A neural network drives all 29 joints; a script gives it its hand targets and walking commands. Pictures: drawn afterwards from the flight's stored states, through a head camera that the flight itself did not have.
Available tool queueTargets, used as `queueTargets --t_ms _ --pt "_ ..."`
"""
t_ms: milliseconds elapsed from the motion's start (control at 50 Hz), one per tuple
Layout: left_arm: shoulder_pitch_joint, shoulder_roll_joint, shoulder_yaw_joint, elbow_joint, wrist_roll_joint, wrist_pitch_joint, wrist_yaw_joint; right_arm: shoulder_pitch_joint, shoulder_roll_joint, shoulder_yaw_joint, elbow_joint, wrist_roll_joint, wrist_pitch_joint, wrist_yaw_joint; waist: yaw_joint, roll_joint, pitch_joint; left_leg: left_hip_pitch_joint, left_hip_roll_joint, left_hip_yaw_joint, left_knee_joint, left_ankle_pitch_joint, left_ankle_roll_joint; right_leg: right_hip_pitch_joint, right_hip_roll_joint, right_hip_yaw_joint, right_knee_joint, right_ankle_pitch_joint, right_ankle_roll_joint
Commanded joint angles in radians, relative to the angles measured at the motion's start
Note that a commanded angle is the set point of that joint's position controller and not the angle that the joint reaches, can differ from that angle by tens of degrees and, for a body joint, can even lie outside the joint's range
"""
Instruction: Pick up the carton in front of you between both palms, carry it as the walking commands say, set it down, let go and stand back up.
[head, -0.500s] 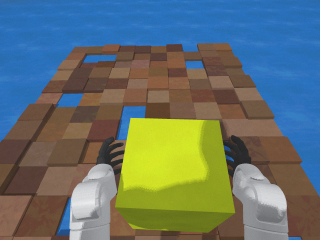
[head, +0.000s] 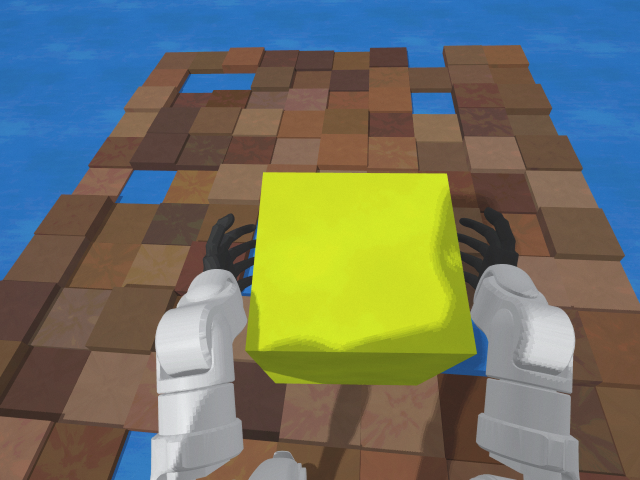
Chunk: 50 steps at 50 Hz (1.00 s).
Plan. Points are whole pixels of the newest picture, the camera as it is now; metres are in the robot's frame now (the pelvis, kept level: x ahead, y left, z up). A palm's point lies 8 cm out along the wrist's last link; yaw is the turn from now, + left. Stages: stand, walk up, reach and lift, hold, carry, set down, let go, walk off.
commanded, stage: carry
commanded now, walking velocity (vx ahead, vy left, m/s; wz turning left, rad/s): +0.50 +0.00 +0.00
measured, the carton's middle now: (349, 292) +0.36 +0.02 +0.02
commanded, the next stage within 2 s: none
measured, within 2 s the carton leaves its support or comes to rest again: neither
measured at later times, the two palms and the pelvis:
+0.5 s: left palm (255, 111) +0.67 +0.19 +0.09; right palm (442, 106) +0.66 -0.12 +0.10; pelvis +0.34 +0.03 +0.00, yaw +1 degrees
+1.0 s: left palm (277, 28) +0.95 +0.19 +0.11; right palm (420, 18) +0.97 -0.11 +0.11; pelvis +0.71 +0.03 +0.01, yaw +2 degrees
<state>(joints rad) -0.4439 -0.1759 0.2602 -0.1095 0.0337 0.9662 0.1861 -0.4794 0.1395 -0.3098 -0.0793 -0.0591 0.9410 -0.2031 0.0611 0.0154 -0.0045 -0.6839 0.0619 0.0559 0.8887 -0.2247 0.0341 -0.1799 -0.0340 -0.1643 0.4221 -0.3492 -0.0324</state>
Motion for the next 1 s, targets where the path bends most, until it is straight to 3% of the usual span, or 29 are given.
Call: queueTargets --t_ms 0,40,60,80,100,120,140,160,180,200,240,320,400,500,520,560,580,600,620,640,660,680,700,720,740,800,860,920,980 --pt "-0.519 -0.672 -0.642 -0.086 -0.177 -0.018 -0.013 -0.438 0.727 0.619 -0.026 0.132 0.021 0.004 0.018 -0.160 -0.316 0.029 -0.060 0.110 -0.253 0.109 0.004 0.316 -0.152 0.114 -0.040 0.690 -0.114" --pt "-0.498 -0.665 -0.645 -0.079 -0.168 -0.013 -0.013 -0.421 0.711 0.626 -0.036 0.131 0.027 0.012 -0.009 -0.204 -0.308 0.185 -0.092 0.151 -0.374 0.189 0.024 0.277 -0.145 0.070 0.000 0.820 -0.075" --pt "-0.487 -0.663 -0.648 -0.076 -0.162 -0.010 -0.012 -0.408 0.709 0.627 -0.035 0.130 0.028 0.016 -0.045 -0.201 -0.339 0.316 -0.117 0.175 -0.423 0.240 0.037 0.252 -0.139 0.030 0.092 0.897 -0.051" --pt "-0.481 -0.661 -0.648 -0.075 -0.150 -0.008 -0.010 -0.382 0.703 0.624 -0.023 0.128 0.029 0.018 -0.100 -0.160 -0.418 0.519 -0.128 0.189 -0.446 0.291 0.048 0.208 -0.110 -0.019 0.262 0.882 -0.021" --pt "-0.483 -0.654 -0.642 -0.069 -0.135 -0.007 -0.006 -0.355 0.700 0.620 -0.016 0.128 0.030 0.022 -0.149 -0.081 -0.475 0.734 -0.032 0.066 -0.407 0.229 0.039 0.034 -0.089 0.005 0.462 0.614 -0.002" --pt "-0.446 -0.669 -0.635 -0.053 -0.121 -0.001 -0.001 -0.362 0.674 0.614 -0.009 0.120 0.031 0.020 -0.105 0.164 -0.564 0.965 0.268 -0.386 -0.381 0.375 0.132 -0.242 0.008 0.053 0.706 0.042 0.032" --pt "-0.439 -0.650 -0.616 -0.061 -0.116 0.001 0.003 -0.371 0.697 0.631 0.003 0.146 0.027 0.018 -0.126 0.293 -0.606 1.068 0.326 -0.636 -0.485 0.299 0.248 -0.450 0.111 0.132 0.934 -0.166 0.030" --pt "-0.476 -0.674 -0.621 -0.072 -0.124 -0.003 0.007 -0.377 0.721 0.642 -0.018 0.165 0.022 0.025 -0.123 0.229 -0.555 1.036 0.313 -0.572 -0.486 0.301 0.253 -0.536 0.058 0.191 0.995 -0.157 -0.002" --pt "-0.505 -0.700 -0.615 -0.083 -0.126 -0.010 0.007 -0.408 0.757 0.668 -0.047 0.186 0.013 0.035 -0.131 0.115 -0.499 0.968 0.273 -0.479 -0.475 0.379 0.225 -0.559 0.021 0.197 0.950 -0.109 -0.011" --pt "-0.518 -0.726 -0.614 -0.082 -0.125 -0.019 0.005 -0.444 0.783 0.688 -0.072 0.199 0.002 0.044 -0.123 0.050 -0.467 0.901 0.253 -0.399 -0.481 0.456 0.195 -0.543 -0.009 0.195 0.873 -0.053 -0.007" --pt "-0.499 -0.733 -0.615 -0.069 -0.115 -0.036 0.000 -0.464 0.804 0.717 -0.093 0.213 -0.018 0.054 -0.105 0.063 -0.468 0.832 0.228 -0.313 -0.520 0.436 0.162 -0.483 -0.032 0.188 0.748 0.008 0.004" --pt "-0.431 -0.711 -0.617 -0.038 -0.088 -0.059 0.003 -0.405 0.768 0.725 -0.088 0.207 -0.038 0.057 -0.112 0.091 -0.437 0.858 0.192 -0.189 -0.541 0.522 0.165 -0.525 -0.016 0.125 0.551 0.067 0.017" --pt "-0.435 -0.671 -0.622 -0.059 -0.100 -0.053 0.008 -0.365 0.710 0.699 -0.088 0.190 -0.032 0.046 -0.116 0.119 -0.366 0.861 0.136 -0.090 -0.559 0.561 0.151 -0.538 -0.003 0.071 0.363 0.224 0.018" --pt "-0.449 -0.601 -0.597 -0.046 -0.113 -0.010 0.015 -0.343 0.629 0.647 -0.054 0.149 0.008 0.014 -0.136 0.110 -0.244 0.834 0.124 -0.058 -0.573 0.575 0.138 -0.476 0.022 0.025 0.125 0.332 -0.016" --pt "-0.450 -0.591 -0.586 -0.041 -0.116 0.000 0.015 -0.350 0.624 0.644 -0.052 0.150 0.017 0.009 -0.130 0.119 -0.230 0.807 0.127 -0.042 -0.574 0.602 0.126 -0.417 0.039 -0.006 0.087 0.315 -0.029" --pt "-0.436 -0.581 -0.566 -0.023 -0.118 0.016 0.014 -0.373 0.627 0.644 -0.056 0.154 0.035 0.003 -0.071 0.122 -0.291 0.734 0.133 0.010 -0.427 0.711 0.073 -0.165 0.069 -0.039 0.035 0.269 -0.049" --pt "-0.441 -0.581 -0.560 -0.021 -0.121 0.022 0.015 -0.371 0.646 0.654 -0.059 0.158 0.044 0.003 -0.059 0.044 -0.359 0.606 0.082 0.028 -0.273 0.685 0.042 0.067 0.075 -0.034 0.069 0.247 -0.064" --pt "-0.429 -0.608 -0.574 -0.017 -0.130 0.022 0.015 -0.378 0.651 0.659 -0.096 0.162 0.049 0.009 -0.014 -0.086 -0.437 0.362 0.032 0.039 -0.071 0.527 0.000 0.330 -0.013 0.138 0.067 0.200 -0.131" --pt "-0.386 -0.620 -0.572 -0.007 -0.130 0.023 0.013 -0.387 0.673 0.675 -0.133 0.177 0.058 0.016 0.036 -0.293 -0.485 0.151 -0.105 0.072 0.260 0.088 -0.046 0.462 -0.208 0.487 -0.035 0.275 -0.227" --pt "-0.340 -0.657 -0.582 -0.020 -0.130 0.033 0.007 -0.383 0.704 0.693 -0.144 0.189 0.063 0.021 0.005 -0.266 -0.480 0.067 -0.110 -0.038 0.384 -0.199 -0.032 0.451 -0.279 0.586 -0.069 0.434 -0.251" --pt "-0.342 -0.687 -0.610 -0.063 -0.147 0.037 -0.001 -0.346 0.727 0.689 -0.139 0.186 0.066 0.026 -0.005 -0.125 -0.455 0.042 -0.057 -0.094 0.365 -0.184 -0.014 0.415 -0.286 0.526 -0.056 0.512 -0.245" --pt "-0.360 -0.715 -0.641 -0.111 -0.167 0.039 -0.010 -0.304 0.741 0.677 -0.142 0.181 0.070 0.032 -0.010 -0.034 -0.428 0.036 -0.023 -0.098 0.281 -0.153 -0.006 0.373 -0.280 0.479 -0.067 0.515 -0.208" --pt "-0.356 -0.735 -0.672 -0.161 -0.182 0.041 -0.019 -0.254 0.754 0.676 -0.151 0.176 0.073 0.039 -0.023 -0.025 -0.401 0.045 0.001 -0.094 0.192 -0.128 -0.008 0.337 -0.266 0.442 -0.097 0.459 -0.171" --pt "-0.329 -0.749 -0.697 -0.200 -0.187 0.043 -0.027 -0.201 0.765 0.681 -0.166 0.168 0.075 0.045 -0.030 -0.041 -0.390 0.067 0.018 -0.087 0.088 -0.103 -0.020 0.318 -0.248 0.399 -0.129 0.407 -0.140" --pt "-0.290 -0.764 -0.716 -0.230 -0.192 0.046 -0.035 -0.154 0.771 0.691 -0.191 0.162 0.077 0.050 -0.029 -0.066 -0.381 0.094 0.008 -0.058 0.009 -0.089 -0.032 0.295 -0.235 0.363 -0.156 0.378 -0.131" --pt "-0.159 -0.770 -0.736 -0.325 -0.217 0.067 -0.044 -0.034 0.802 0.719 -0.289 0.179 0.094 0.055 -0.028 -0.098 -0.352 0.113 0.003 -0.002 -0.174 0.014 -0.053 0.273 -0.212 0.274 -0.207 0.345 -0.145" --pt "-0.050 -0.737 -0.745 -0.396 -0.223 0.095 -0.044 0.066 0.769 0.731 -0.385 0.179 0.126 0.054 -0.030 -0.119 -0.290 0.046 0.026 -0.001 -0.275 0.173 -0.061 0.315 -0.185 0.219 -0.224 0.358 -0.121" --pt "0.013 -0.678 -0.743 -0.457 -0.215 0.129 -0.039 0.108 0.710 0.748 -0.465 0.195 0.162 0.054 -0.030 -0.107 -0.218 0.105 0.019 0.030 -0.401 0.303 -0.055 0.273 -0.151 0.140 -0.233 0.434 -0.086" --pt "0.036 -0.609 -0.736 -0.497 -0.201 0.158 -0.028 0.107 0.645 0.759 -0.512 0.219 0.193 0.054 -0.040 -0.129 -0.174 0.223 0.007 0.083 -0.444 0.331 -0.033 0.255 -0.145 0.093 -0.214 0.582 -0.059"
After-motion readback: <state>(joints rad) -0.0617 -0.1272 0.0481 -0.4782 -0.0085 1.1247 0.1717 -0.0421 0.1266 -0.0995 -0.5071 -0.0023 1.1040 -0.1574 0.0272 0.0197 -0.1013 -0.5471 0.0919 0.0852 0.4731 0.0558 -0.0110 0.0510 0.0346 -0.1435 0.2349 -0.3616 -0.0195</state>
